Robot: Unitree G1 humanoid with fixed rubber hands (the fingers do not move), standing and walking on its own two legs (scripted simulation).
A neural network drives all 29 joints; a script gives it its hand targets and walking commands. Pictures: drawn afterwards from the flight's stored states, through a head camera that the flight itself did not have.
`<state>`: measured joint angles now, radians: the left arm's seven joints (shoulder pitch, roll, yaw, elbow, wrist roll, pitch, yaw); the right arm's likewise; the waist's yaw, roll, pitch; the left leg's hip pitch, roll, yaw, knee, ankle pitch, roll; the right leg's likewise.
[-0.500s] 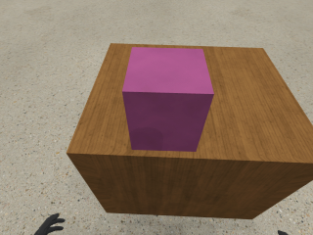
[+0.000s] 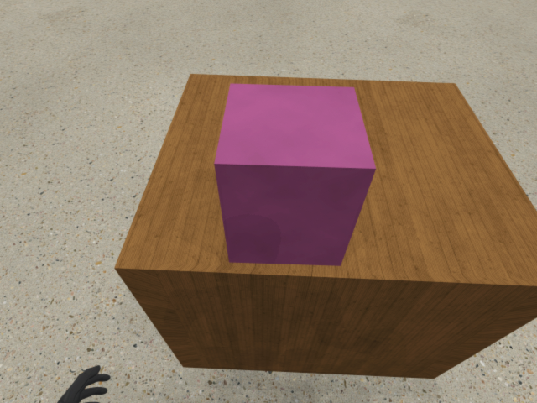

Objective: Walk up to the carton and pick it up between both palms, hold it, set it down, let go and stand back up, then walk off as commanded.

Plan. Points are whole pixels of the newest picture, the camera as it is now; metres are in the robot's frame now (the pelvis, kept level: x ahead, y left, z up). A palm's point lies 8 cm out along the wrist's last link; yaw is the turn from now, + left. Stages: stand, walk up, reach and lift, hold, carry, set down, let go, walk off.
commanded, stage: walk up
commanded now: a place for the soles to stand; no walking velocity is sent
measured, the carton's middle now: (288, 179) +0.49 +0.00 +0.05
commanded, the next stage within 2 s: reach and lift in 0.40 s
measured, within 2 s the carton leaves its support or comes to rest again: neither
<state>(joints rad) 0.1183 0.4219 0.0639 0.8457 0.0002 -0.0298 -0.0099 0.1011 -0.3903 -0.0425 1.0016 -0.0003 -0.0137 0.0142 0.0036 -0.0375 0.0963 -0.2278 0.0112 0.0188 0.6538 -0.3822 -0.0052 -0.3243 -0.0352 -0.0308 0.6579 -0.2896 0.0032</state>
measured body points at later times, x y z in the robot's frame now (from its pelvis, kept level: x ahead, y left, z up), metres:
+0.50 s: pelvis +0.00 +0.00 +0.00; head +0.03 +0.01 +0.45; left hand +0.14 +0.32 -0.11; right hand +0.13 -0.32 -0.10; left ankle -0.02 +0.12 -0.72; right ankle +0.04 -0.12 -0.72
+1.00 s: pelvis +0.00 -0.02 +0.01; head -0.02 +0.00 +0.46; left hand +0.16 +0.28 -0.06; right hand +0.14 -0.29 -0.05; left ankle -0.02 +0.12 -0.72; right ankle +0.04 -0.12 -0.72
